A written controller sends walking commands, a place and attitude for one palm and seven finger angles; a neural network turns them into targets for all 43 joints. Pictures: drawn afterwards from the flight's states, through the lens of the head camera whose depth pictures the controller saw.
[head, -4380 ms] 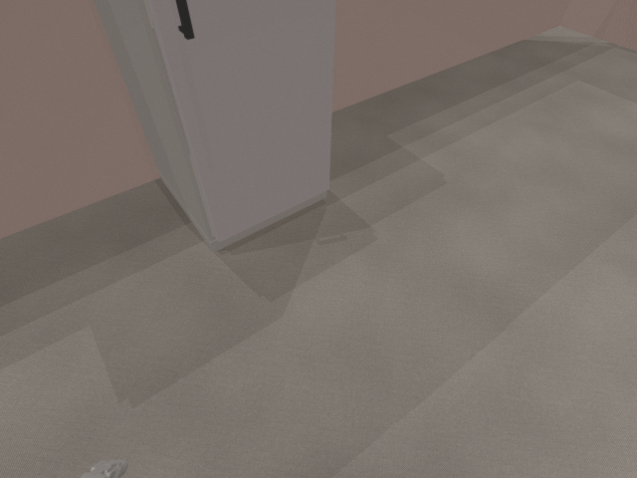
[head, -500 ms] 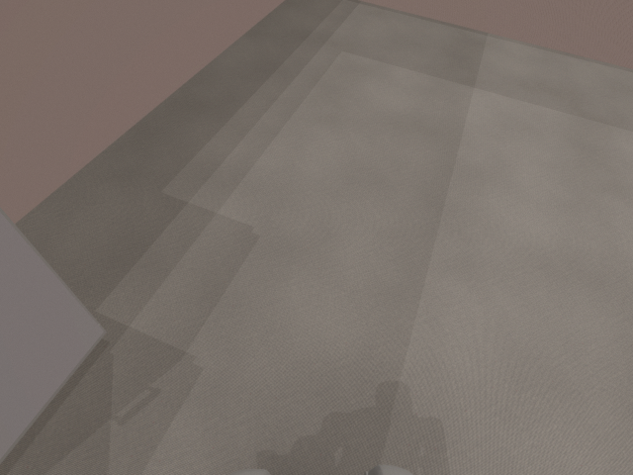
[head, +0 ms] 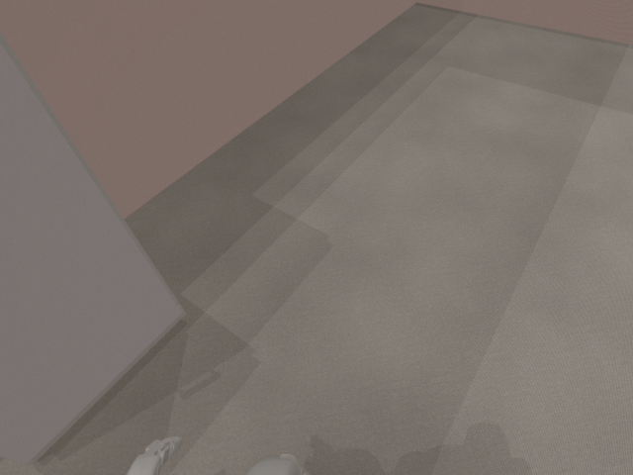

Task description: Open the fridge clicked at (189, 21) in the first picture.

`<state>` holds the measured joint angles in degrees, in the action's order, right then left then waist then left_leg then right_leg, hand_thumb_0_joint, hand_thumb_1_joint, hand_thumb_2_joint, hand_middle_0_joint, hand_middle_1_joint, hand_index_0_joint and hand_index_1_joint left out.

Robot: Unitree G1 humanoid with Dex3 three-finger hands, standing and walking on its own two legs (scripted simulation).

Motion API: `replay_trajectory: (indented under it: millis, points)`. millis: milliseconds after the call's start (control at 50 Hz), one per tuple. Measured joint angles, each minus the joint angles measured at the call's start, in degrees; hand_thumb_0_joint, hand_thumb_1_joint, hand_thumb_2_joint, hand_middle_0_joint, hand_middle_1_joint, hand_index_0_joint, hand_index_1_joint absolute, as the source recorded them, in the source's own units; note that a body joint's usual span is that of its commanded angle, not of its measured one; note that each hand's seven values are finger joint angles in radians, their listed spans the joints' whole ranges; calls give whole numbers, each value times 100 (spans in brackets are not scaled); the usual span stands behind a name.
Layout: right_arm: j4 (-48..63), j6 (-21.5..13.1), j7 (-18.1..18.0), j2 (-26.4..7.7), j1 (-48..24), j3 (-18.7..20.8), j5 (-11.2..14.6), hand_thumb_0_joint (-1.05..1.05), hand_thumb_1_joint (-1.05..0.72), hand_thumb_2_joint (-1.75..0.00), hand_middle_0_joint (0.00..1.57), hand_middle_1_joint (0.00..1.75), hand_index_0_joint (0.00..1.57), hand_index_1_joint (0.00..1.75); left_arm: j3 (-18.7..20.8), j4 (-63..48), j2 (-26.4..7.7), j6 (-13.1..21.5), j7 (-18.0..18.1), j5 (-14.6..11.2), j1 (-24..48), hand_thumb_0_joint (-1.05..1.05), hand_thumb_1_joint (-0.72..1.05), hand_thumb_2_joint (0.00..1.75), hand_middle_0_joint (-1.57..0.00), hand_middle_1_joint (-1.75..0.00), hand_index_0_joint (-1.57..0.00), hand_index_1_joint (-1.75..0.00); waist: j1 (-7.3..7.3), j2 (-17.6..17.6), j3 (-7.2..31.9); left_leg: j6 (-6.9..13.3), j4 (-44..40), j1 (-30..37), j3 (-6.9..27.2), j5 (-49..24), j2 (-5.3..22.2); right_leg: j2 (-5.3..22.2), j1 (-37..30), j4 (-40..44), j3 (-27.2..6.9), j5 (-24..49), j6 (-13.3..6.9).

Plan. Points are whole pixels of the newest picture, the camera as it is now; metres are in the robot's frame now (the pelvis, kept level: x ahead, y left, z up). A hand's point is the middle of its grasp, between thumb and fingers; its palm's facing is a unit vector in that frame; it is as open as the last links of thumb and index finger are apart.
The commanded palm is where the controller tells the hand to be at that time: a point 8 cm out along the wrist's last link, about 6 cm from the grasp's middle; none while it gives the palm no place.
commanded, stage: turn to face it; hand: left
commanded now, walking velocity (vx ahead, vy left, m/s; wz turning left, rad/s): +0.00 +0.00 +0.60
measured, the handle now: out of the picture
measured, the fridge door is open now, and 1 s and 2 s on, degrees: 0 0 0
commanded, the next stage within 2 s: take the last steps up to it in 1.32 s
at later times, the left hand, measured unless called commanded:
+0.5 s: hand out of the picture -0.06 +0.27 -0.18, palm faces +0.37 -0.89 -0.28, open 7.4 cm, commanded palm none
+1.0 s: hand out of the picture +0.01 +0.24 -0.13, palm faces +0.57 -0.77 -0.29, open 7.4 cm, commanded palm none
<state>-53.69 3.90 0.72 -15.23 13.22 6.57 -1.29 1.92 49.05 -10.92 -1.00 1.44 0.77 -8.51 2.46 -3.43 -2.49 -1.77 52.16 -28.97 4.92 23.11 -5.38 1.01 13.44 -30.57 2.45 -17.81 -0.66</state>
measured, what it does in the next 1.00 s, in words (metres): steps on the spot, turning left: left foot, then right foot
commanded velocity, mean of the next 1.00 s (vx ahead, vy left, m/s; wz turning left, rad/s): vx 0.00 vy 0.00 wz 0.58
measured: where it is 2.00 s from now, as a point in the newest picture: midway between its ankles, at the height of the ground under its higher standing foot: outside the picture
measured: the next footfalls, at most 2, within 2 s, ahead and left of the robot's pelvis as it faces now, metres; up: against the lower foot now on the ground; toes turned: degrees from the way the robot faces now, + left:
left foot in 0.38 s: -0.01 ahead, +0.14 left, +0.00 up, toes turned +22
right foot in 0.84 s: +0.12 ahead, -0.06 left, +0.00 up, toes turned +30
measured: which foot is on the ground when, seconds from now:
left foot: up 0.00-0.36, down 0.38-0.84, up 0.86-1.00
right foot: down 0.00-0.38, up 0.40-0.82, down 0.84-1.00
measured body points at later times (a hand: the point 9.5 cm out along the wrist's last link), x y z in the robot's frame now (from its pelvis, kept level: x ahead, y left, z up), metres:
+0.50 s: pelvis -0.01 +0.04 +0.00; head +0.03 +0.09 +0.44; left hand -0.08 +0.32 -0.16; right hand +0.21 -0.16 -0.12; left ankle -0.04 +0.13 -0.73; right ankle +0.00 -0.11 -0.66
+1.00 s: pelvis +0.02 +0.01 +0.00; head +0.06 +0.00 +0.45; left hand -0.02 +0.28 -0.11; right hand +0.22 -0.18 -0.16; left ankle -0.08 +0.10 -0.65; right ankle +0.08 -0.07 -0.73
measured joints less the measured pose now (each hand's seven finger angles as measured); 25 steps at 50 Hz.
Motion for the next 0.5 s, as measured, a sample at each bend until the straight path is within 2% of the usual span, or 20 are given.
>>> replay_trajectory:
  millis: [60, 140, 220, 300, 360, 380, 400, 420, 460, 500]
  points:
    - [27, 20, 64, -41, -39, 2, -1, 1, -91, -90, 20, 30, 20, 30, -33, 47, 49, 15, -3, 2, -141, 1, 91, 89, -20, -30, -20, -30, 20, 32, -46, -162, 1185, -252, -311, -218, 267, 137, -221, 160, 226, 49, -22]
    - [4, 85, 101, -40, -118, -37, 3, 1, -91, -90, 20, 30, 19, 30, -64, 91, 83, 53, -8, 17, -284, 1, 91, 89, -20, -30, -20, -30, -23, 134, -130, -311, 1459, -161, -442, -285, 588, 327, -350, 188, 532, -1, -15]
    - [-45, 145, 112, -30, -295, -96, 15, 1, -91, -90, 20, 30, 19, 30, -73, 140, 68, 56, -30, 50, -439, 1, 91, 89, -20, -30, -20, -30, -143, 235, -231, -352, 805, 186, -564, -36, 771, 527, -359, 105, 821, -86, 40]
    - [-2, 117, 120, -2, -561, -180, 49, 1, -91, -90, 20, 30, 19, 30, -25, 229, -58, 19, -51, 77, -606, 1, 91, 89, -20, -30, -20, -30, -318, 365, -335, -259, -302, 677, -808, 159, 793, 734, -272, -106, 1061, -210, 164]
    - [141, 7, 125, 20, -706, -239, 60, 1, -91, -90, 20, 30, 19, 30, 57, 320, -237, -35, -61, 61, -741, 1, 90, 89, -20, -30, -20, -30, -399, 480, -348, -135, -1447, 1174, -1026, -270, 720, 912, -136, -463, 1250, -408, 316]
    - [197, -63, 130, 18, -740, -252, 48, 1, -91, -90, 20, 30, 19, 30, 96, 344, -309, -61, -71, 35, -792, 1, 90, 89, -20, -30, -20, -30, -411, 523, -330, 82, -1769, 1298, -1066, -499, 681, 997, 16, -781, 1257, -506, 369]
    - [233, -127, 125, 52, -796, -259, 48, 1, -91, -90, 20, 30, 19, 30, 138, 392, -398, -114, -74, 16, -781, 1, 91, 89, -20, -30, -20, -30, -435, 617, -366, 253, -1693, 1247, -1064, -460, 609, 1036, 240, -1305, 1060, -867, 448]
    - [259, -188, 116, 79, -831, -279, 63, 1, -91, -90, 20, 30, 19, 30, 166, 440, -469, -192, -57, 14, -755, 1, 91, 89, -20, -30, -20, -30, -461, 659, -390, 349, -1600, 1211, -1034, -377, 579, 965, 484, -1882, 798, -1207, 504]
    - [296, -259, 63, 118, -822, -316, 69, 1, -91, -90, 20, 30, 20, 30, 216, 520, -556, -300, -29, 4, -688, 1, 91, 89, -20, -30, -20, -30, -464, 638, -376, 414, -1638, 1242, -911, -331, 572, 759, 895, -2821, 436, -1381, 580]
    - [304, -273, 12, 150, -773, -338, 54, 1, -91, -90, 20, 30, 20, 30, 251, 524, -605, -312, -46, 1, -596, 1, 91, 89, -20, -30, -20, -30, -444, 605, -355, 396, -1871, 1353, -771, -453, 545, 642, 1179, -3306, 240, -1115, 634]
